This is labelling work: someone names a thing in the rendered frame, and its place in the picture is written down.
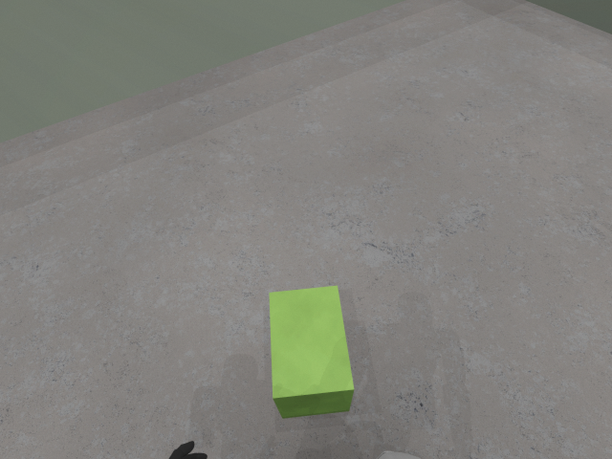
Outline carton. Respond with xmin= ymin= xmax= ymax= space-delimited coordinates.
xmin=269 ymin=286 xmax=354 ymax=419

